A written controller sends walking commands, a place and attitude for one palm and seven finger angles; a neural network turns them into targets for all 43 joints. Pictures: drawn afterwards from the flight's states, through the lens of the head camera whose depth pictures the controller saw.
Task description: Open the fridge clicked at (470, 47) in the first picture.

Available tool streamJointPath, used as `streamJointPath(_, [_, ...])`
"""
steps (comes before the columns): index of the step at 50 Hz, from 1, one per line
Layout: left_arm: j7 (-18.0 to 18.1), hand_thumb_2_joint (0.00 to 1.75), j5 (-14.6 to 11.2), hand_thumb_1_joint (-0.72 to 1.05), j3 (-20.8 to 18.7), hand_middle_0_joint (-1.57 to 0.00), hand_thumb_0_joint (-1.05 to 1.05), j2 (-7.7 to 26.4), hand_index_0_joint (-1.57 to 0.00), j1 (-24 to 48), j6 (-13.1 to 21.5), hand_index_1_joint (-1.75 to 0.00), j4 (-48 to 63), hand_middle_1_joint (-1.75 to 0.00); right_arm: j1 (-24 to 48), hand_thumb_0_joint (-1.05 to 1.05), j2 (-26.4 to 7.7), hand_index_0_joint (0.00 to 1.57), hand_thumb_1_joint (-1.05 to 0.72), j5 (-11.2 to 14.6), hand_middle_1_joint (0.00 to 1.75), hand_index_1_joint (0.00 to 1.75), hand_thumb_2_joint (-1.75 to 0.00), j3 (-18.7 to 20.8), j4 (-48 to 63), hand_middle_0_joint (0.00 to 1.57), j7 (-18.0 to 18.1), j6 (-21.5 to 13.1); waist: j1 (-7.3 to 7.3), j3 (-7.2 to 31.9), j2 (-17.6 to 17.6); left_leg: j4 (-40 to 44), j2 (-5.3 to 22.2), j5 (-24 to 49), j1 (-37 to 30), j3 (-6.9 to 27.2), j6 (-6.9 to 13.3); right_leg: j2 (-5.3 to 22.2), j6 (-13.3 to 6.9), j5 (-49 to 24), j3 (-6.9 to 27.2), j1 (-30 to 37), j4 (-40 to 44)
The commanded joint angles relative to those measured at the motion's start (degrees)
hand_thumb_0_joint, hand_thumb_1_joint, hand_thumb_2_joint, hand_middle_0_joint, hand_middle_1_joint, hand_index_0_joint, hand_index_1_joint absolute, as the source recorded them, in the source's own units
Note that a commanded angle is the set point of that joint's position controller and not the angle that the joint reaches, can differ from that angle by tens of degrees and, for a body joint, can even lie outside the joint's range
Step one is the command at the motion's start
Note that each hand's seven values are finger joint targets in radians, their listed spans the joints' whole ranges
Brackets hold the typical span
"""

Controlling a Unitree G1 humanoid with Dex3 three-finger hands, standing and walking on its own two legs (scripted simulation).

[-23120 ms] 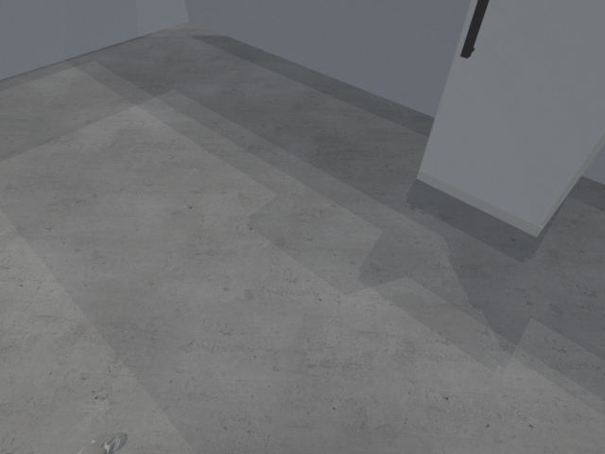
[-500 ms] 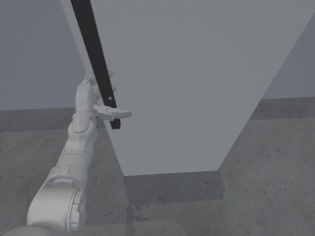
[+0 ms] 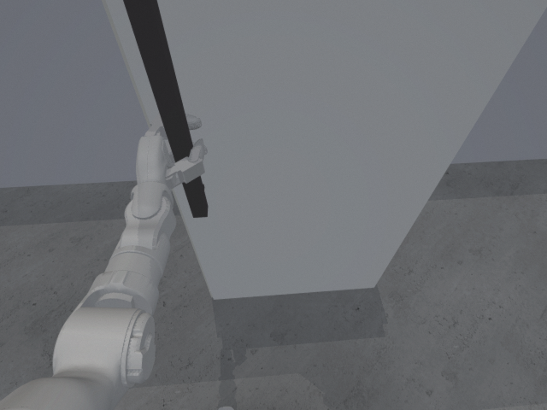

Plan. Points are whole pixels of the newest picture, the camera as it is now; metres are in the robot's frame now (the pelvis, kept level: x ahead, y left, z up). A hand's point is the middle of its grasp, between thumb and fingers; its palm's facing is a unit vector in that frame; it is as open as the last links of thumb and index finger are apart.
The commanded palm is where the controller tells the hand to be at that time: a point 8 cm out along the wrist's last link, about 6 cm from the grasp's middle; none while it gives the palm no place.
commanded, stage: grip the handle and tug to test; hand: left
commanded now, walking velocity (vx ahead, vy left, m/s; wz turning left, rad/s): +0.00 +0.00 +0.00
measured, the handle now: (177, 112) +0.51 +0.14 +0.16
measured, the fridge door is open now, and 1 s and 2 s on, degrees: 0 0 10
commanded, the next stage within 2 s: pull the door a little, standing still in 0.72 s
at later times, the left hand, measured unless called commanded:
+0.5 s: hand (196, 160) +0.46 +0.11 +0.11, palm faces +0.07 -1.00 +0.00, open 5.9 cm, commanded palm +0.41 +0.16 +0.12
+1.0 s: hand (196, 161) +0.45 +0.11 +0.11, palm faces +0.06 -1.00 +0.01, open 6.0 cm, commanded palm +0.40 +0.16 +0.12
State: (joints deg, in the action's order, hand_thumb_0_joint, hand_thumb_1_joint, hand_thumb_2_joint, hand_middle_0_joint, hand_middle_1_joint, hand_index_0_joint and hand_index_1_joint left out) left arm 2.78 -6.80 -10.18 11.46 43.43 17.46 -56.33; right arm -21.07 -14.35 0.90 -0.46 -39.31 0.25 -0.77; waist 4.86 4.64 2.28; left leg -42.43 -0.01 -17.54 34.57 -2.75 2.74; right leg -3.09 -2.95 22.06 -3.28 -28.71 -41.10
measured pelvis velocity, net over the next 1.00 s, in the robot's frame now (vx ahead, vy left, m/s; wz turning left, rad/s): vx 0.05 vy -0.01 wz -0.02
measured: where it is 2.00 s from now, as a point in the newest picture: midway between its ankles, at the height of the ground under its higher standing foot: outside the picture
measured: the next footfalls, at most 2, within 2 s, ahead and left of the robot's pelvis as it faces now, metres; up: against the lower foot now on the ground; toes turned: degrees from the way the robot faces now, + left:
right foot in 1.66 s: +0.25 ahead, -0.05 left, +0.00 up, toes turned -7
left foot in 1.94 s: +0.26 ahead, +0.05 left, +0.00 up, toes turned +11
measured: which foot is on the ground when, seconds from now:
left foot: down 0.00-1.00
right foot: down 0.00-1.00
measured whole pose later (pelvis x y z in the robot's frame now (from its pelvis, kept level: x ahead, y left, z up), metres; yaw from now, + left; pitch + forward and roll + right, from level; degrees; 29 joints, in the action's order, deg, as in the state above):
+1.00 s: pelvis +0.05 -0.01 +0.01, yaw -1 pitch +9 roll +0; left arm 1.9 -8.4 -7.8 8.6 24.2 6.9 -28.0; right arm -17.6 -14.2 1.4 0.5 -34.2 -0.3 1.3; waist 2.3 5.5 2.0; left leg -37.3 0.2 -19.6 26.8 -3.4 1.9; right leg -3.6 -3.1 22.8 -1.8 -21.4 -35.7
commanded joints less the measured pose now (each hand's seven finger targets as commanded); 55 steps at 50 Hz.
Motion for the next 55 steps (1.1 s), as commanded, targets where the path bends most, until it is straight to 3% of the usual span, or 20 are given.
streamJointPath(1, [0.1,0.90,0.4,0.90,-0.9,-0.45,0.00,8.5,-0.45,27.8,4.9,-1.40,13.9,-1.40,-2.5,0.00,-8.2,0.20,-0.90,0.2,0.30,0.30,-0.90,3.0,5.4,0.20,0.1,-1.9,0.84,20.6,-1.2,2.8,0.1,12.6,-20.4,5.1,-0.5,-0.1,1.8,-17.1,2.2,-1.6,5.6])
streamJointPath(3, [0.4,0.90,0.7,0.90,-1.7,-0.45,0.00,10.1,-0.45,28.2,5.1,-1.40,13.8,-1.40,-2.8,0.00,-8.4,0.20,-0.90,0.0,0.30,0.30,-0.90,3.0,5.3,0.20,0.1,-1.8,0.98,20.2,-2.5,3.0,0.1,11.6,-18.9,4.8,-0.3,-0.1,1.9,-17.2,2.6,-0.6,5.8])
streamJointPath(6, [0.0,0.90,0.5,0.90,-1.2,-0.45,0.00,9.4,-0.45,27.2,5.4,-1.40,14.9,-1.40,-2.4,0.00,-8.4,0.20,-0.90,0.1,0.30,0.30,-0.90,3.1,5.7,0.20,0.1,-1.9,0.93,20.5,-2.3,3.1,0.0,11.9,-19.1,4.4,-0.2,-0.1,2.0,-17.9,2.7,-0.1,6.0])
streamJointPath(10, [-0.2,0.90,0.4,0.90,-1.4,-0.45,0.00,9.6,-0.45,27.2,4.9,-1.40,12.6,-1.40,-2.5,0.00,-8.4,0.20,-0.90,0.2,0.30,0.30,-0.90,2.9,5.7,0.20,0.2,-1.8,1.16,17.7,-2.7,3.4,0.0,9.8,-17.6,4.2,-0.1,0.0,2.1,-16.4,2.8,-0.8,6.6])
streamJointPath(11, [-0.1,0.90,0.5,0.90,-2.5,-0.45,0.00,11.5,-0.45,28.6,5.1,-1.40,13.1,-1.40,-2.6,0.00,-8.5,0.20,-0.90,0.2,0.30,0.30,-0.90,2.9,5.5,0.20,0.4,-1.7,1.11,18.2,-2.6,3.3,-0.2,9.7,-17.0,4.2,0.0,0.1,2.1,-16.7,3.2,0.0,6.5])
streamJointPath(13, [-0.4,0.90,0.5,0.90,-0.6,-0.45,0.00,9.3,-0.45,29.7,5.1,-1.40,13.1,-1.40,-2.4,0.00,-8.2,0.20,-0.90,0.3,0.30,0.30,-0.90,2.9,5.5,0.20,0.4,-1.8,1.79,18.0,-1.3,3.3,-0.1,9.4,-18.1,4.3,0.0,0.1,2.1,-16.1,3.1,-1.3,6.7])
streamJointPath(16, [-0.6,0.90,0.5,0.90,-2.5,-0.45,0.00,11.7,-0.45,27.5,4.9,-1.40,12.2,-1.40,-2.6,0.00,-8.4,0.20,-0.90,0.3,0.30,0.30,-0.90,2.9,5.6,0.20,0.5,-1.5,0.89,19.0,-2.1,3.2,-0.3,9.7,-16.9,4.0,0.0,0.3,2.2,-17.3,3.5,0.7,6.6])
streamJointPath(22, [-1.5,0.90,-0.7,0.90,-1.7,-0.45,0.00,9.2,-0.45,20.5,4.5,-1.40,17.6,-1.40,-1.6,0.00,-8.1,0.20,-0.90,0.5,0.30,0.30,-0.90,3.0,7.1,0.20,0.0,-1.7,-0.74,22.2,-2.3,2.9,-0.4,14.5,-19.1,3.4,0.0,0.1,2.1,-22.9,3.2,3.7,5.9])
streamJointPath(26, [-1.8,0.90,-1.4,0.90,-3.3,-0.45,0.00,10.4,-0.45,13.1,3.3,-1.40,21.5,-1.40,-0.7,0.00,-8.1,0.20,-0.90,0.6,0.30,0.30,-0.90,3.1,8.8,0.20,-0.1,-1.5,-2.46,22.4,-3.1,3.3,-0.6,16.5,-18.0,2.6,0.2,0.2,2.2,-27.1,3.4,7.4,5.8])
streamJointPath(28, [-2.2,0.90,-1.5,0.90,-2.2,-0.45,0.00,9.3,-0.45,11.7,2.5,-1.40,23.9,-1.40,-0.1,0.00,-8.0,0.20,-0.90,0.8,0.30,0.30,-0.90,3.1,9.4,0.20,-0.2,-1.3,-2.15,20.8,-3.3,3.4,-0.6,17.3,-17.9,2.2,0.3,0.3,2.4,-29.1,3.5,7.8,6.1])
streamJointPath(35, [-2.6,0.90,-2.3,0.90,-3.1,-0.45,0.00,8.7,-0.45,-2.2,-0.3,-1.40,35.1,-1.40,1.2,0.00,-7.4,0.20,-0.90,1.1,0.30,0.30,-0.90,3.3,11.8,0.20,-0.7,-1.0,-5.22,23.1,-2.3,3.7,-0.6,26.7,-20.3,1.5,0.1,0.7,2.6,-40.4,3.6,13.4,5.0])
streamJointPath(36, [-2.7,0.90,-2.3,0.90,-1.0,-0.45,0.00,6.6,-0.45,-2.3,-0.8,-1.40,36.9,-1.40,1.5,0.00,-7.2,0.20,-0.90,1.1,0.30,0.30,-0.90,3.3,12.2,0.20,-0.9,-1.1,-4.69,22.5,-1.8,3.8,-0.7,27.7,-20.9,1.4,0.1,0.8,2.7,-41.5,3.5,13.4,5.2])
streamJointPath(38, [-2.7,0.90,-2.3,0.90,-2.7,-0.45,0.00,8.3,-0.45,-4.8,-2.0,-1.40,38.5,-1.40,1.4,0.00,-7.3,0.20,-0.90,1.0,0.30,0.30,-0.90,3.4,12.0,0.20,-0.8,-0.9,-4.98,22.0,-3.2,3.8,-0.4,28.8,-21.0,1.4,0.1,0.9,2.9,-43.4,3.6,14.0,5.3])
streamJointPath(41, [-2.8,0.90,-2.4,0.90,-2.3,-0.45,0.00,7.8,-0.45,-7.3,-3.9,-1.40,41.5,-1.40,1.9,0.00,-7.1,0.20,-0.90,1.0,0.30,0.30,-0.90,3.4,12.7,0.20,-0.8,-0.4,-5.03,21.5,-3.5,4.1,-0.5,31.0,-21.3,1.1,0.2,1.4,3.4,-47.7,3.8,15.7,5.5])
streamJointPath(43, [-2.3,0.90,-2.1,0.90,-1.4,-0.45,0.00,7.7,-0.45,1.3,-5.2,-1.40,39.6,-1.40,1.5,0.00,-7.3,0.20,-0.90,0.9,0.30,0.30,-0.90,3.3,11.2,0.20,-0.2,0.1,-2.43,18.9,-4.1,4.1,-0.5,28.0,-20.8,1.4,0.1,1.3,3.4,-45.2,3.6,13.3,6.3])
streamJointPath(44, [-2.2,0.90,-1.9,0.90,1.6,-0.45,0.00,4.8,-0.45,3.0,-5.8,-1.40,39.7,-1.40,1.4,0.00,-7.1,0.20,-0.90,0.9,0.30,0.30,-0.90,3.3,11.0,0.20,-0.2,0.2,-1.73,17.8,-3.6,4.0,-0.4,27.9,-21.2,1.4,0.2,1.1,3.3,-43.4,3.4,12.3,6.5])
streamJointPath(48, [-1.7,0.90,-1.6,0.90,1.8,-0.45,0.00,3.4,-0.45,-4.2,-6.8,-1.40,43.3,-1.40,2.2,0.00,-6.5,0.20,-0.90,0.7,0.30,0.30,-0.90,3.6,11.5,0.20,-0.3,0.2,-3.79,22.4,0.0,3.7,0.0,35.6,-26.1,2.0,-0.2,1.3,2.8,-44.4,3.0,12.7,5.9])
streamJointPath(51, [-2.0,0.90,-1.9,0.90,2.6,-0.45,0.00,2.9,-0.45,-8.9,-7.3,-1.40,48.2,-1.40,2.8,0.00,-6.3,0.20,-0.90,0.6,0.30,0.30,-0.90,3.5,12.4,0.20,-0.6,0.2,-5.00,25.6,-0.6,3.5,0.0,40.3,-27.5,2.1,-0.2,1.9,3.1,-50.2,3.2,15.9,5.3])
streamJointPath(54, [-2.7,0.90,-2.5,0.90,3.9,-0.45,0.00,1.7,-0.45,-15.8,-7.8,-1.40,50.3,-1.40,4.3,0.00,-6.2,0.20,-0.90,0.6,0.30,0.30,-0.90,3.2,14.0,0.20,-0.7,0.2,-5.69,22.5,-5.0,5.0,0.2,37.3,-25.8,2.2,-0.1,1.6,2.7,-46.9,2.4,17.6,6.2])
streamJointPath(55, [-2.9,0.90,-2.7,0.90,3.8,-0.45,0.00,1.7,-0.45,-17.6,-7.6,-1.40,52.4,-1.40,5.5,0.00,-6.0,0.20,-0.90,0.9,0.30,0.30,-0.90,3.2,14.5,0.20,-0.7,0.1,-5.99,21.3,-4.7,5.7,0.2,35.8,-25.8,1.9,-0.1,1.6,2.7,-46.0,2.5,17.3,6.6])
